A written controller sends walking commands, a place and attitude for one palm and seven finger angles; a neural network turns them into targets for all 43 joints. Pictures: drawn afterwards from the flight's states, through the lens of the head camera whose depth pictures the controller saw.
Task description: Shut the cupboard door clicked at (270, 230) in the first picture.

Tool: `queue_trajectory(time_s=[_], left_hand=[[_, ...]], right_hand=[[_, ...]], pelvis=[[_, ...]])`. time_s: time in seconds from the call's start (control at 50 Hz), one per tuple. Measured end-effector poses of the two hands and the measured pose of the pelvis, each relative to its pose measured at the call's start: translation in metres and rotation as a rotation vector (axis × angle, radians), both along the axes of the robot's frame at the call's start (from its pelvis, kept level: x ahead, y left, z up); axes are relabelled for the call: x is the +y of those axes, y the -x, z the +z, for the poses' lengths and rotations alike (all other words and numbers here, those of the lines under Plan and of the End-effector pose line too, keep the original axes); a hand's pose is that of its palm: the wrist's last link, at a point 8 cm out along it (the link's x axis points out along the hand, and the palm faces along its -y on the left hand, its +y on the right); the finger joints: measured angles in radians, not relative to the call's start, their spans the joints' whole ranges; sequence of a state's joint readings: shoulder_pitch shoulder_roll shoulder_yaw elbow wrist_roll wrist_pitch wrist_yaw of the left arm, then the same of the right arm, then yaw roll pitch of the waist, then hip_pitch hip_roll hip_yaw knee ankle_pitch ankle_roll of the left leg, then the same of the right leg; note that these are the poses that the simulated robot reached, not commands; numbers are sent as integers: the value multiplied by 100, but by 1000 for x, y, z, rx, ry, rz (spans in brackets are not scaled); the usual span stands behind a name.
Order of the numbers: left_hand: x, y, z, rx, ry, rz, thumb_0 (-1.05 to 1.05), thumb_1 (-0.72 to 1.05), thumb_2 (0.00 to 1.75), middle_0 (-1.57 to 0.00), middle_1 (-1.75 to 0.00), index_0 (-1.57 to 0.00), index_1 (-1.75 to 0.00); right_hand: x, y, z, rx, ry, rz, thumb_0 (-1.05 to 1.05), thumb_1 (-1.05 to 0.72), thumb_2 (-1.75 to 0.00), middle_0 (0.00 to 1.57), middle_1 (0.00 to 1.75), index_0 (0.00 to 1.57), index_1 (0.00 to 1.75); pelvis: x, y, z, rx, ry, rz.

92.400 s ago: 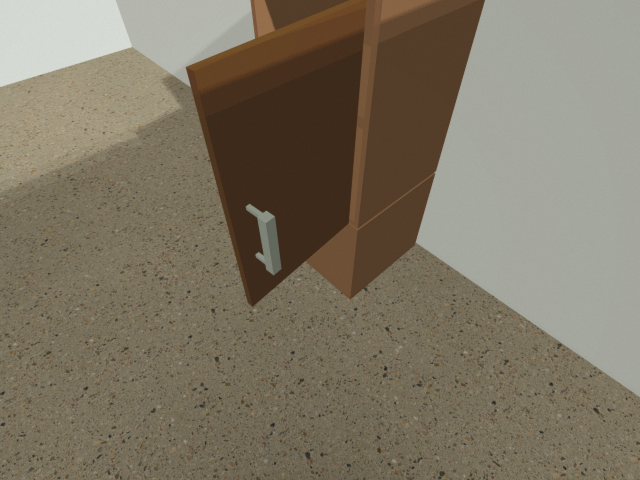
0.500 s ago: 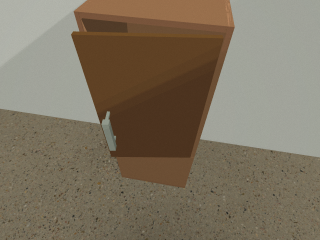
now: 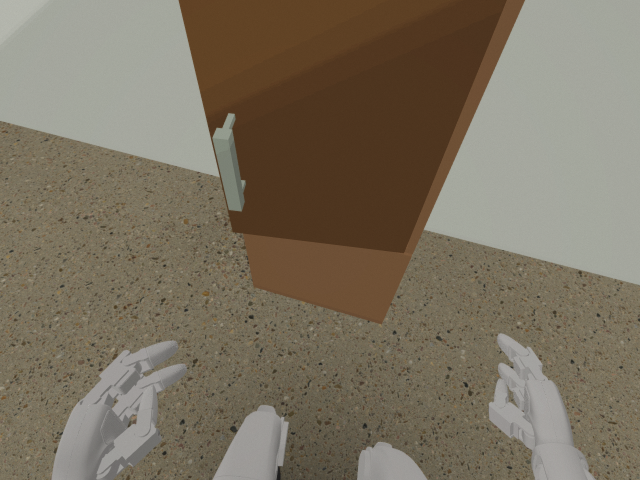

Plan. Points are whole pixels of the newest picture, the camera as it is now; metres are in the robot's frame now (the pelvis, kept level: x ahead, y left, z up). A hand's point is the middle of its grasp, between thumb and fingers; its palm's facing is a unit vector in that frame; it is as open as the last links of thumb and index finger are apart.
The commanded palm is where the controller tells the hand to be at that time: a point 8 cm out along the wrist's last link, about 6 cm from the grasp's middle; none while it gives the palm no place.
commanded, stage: raise the hand and make a fist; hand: left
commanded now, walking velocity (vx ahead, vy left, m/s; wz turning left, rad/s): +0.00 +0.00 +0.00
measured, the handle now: (233, 164) +0.57 +0.22 +0.01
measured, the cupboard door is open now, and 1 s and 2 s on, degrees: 10 10 10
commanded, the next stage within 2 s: bring the fist close to the handle in 1.46 s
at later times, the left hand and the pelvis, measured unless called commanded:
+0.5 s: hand (142, 363) +0.22 +0.22 +0.05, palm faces +0.05 -1.00 -0.06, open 3.7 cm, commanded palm +0.19 +0.26 +0.04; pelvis +0.00 +0.03 +0.00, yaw -1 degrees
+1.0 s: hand (147, 361) +0.23 +0.22 +0.03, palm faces -0.03 -1.00 -0.02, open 3.1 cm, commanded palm +0.21 +0.28 +0.04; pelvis +0.00 +0.04 +0.00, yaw -1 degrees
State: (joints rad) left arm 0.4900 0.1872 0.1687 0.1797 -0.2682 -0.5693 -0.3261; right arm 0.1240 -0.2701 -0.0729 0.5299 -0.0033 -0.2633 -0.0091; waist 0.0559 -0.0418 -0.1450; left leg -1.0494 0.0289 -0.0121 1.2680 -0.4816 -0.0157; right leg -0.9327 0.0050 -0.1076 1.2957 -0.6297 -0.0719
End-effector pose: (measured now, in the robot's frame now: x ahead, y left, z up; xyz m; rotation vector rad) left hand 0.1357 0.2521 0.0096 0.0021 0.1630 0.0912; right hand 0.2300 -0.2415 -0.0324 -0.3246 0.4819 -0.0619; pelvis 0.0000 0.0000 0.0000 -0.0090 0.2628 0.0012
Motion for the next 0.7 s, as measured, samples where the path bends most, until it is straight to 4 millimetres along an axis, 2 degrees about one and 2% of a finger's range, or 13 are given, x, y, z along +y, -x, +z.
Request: queue_trajectory(time_s=[0.06, 0.14, 0.18, 0.22, 0.26, 0.32, 0.4, 0.44, 0.48, 0.62, 0.66, 0.7], left_hand=[[7, 1, 22, -149, -63, 24, 3, 90, 90, -51, -63, -51, -63], [-6, -28, 55, -346, -81, -90, 3, 91, 90, -57, -71, -58, -71], [-15, -47, 53, -315, -56, -173, 2, 91, 90, -61, -75, -62, -75], [-21, -63, 40, -194, -14, -229, 2, 90, 90, -65, -79, -65, -79], [-21, -70, 25, -52, 24, -228, 2, 90, 90, -68, -83, -69, -83], [-8, -67, 18, 56, 35, -130, 2, 90, 90, -74, -89, -74, -89], [16, -58, 37, -41, -36, -5, 2, 90, 90, -81, -97, -81, -97], [22, -57, 46, -125, -67, 2, 2, 91, 90, -85, -101, -85, -101], [23, -57, 47, -179, -71, -28, 2, 91, 90, -88, -105, -89, -105], [12, -66, 13, -68, 8, -157, 2, 91, 90, -101, -119, -102, -119], [16, -66, 18, -67, 4, -137, 2, 90, 90, -105, -123, -105, -123], [24, -66, 30, -105, -12, -96, 2, 90, 90, -109, -127, -109, -127]], right_hand=[[11, 2, -20, 1, -9, 21, 1, -90, -90, 19, 30, 20, 30], [29, 20, -44, 43, -62, 8, 1, -90, -90, 20, 30, 21, 30], [36, 36, -52, 82, -98, -27, 1, -90, -90, 20, 30, 21, 30], [39, 54, -56, 131, -127, -72, 1, -90, -90, 20, 30, 21, 30], [39, 72, -56, 180, -144, -120, 1, -90, -90, 20, 30, 21, 30], [35, 93, -51, 234, -137, -184, 1, -90, -90, 20, 30, 21, 30], [26, 106, -45, 275, -80, -201, 1, -90, -90, 20, 30, 21, 30], [23, 106, -46, 285, -47, -184, 1, -90, -90, 20, 30, 21, 30], [22, 101, -47, 285, -21, -167, 1, -90, -90, 20, 30, 21, 30], [34, 68, -40, 208, -2, -143, 1, -90, -90, 20, 30, 21, 30], [42, 57, -34, 182, -10, -129, 1, -90, -90, 20, 30, 21, 30], [52, 47, -29, 161, -23, -107, 1, -90, -90, 20, 30, 21, 30]], pelvis=[[-1, 8, -15, 7, 21, 8], [1, 16, -23, 9, 41, 13], [3, 18, -22, 12, 42, 9], [5, 18, -18, 13, 37, 3], [8, 15, -11, 13, 32, -4], [13, 8, -1, 16, 26, -20], [22, 1, 5, 27, 32, -24], [26, 1, 3, 35, 39, -17], [30, 1, -1, 44, 46, -11], [42, 3, -8, 65, 56, -13], [44, 1, -6, 63, 59, -13], [46, -1, -3, 58, 61, -11]])
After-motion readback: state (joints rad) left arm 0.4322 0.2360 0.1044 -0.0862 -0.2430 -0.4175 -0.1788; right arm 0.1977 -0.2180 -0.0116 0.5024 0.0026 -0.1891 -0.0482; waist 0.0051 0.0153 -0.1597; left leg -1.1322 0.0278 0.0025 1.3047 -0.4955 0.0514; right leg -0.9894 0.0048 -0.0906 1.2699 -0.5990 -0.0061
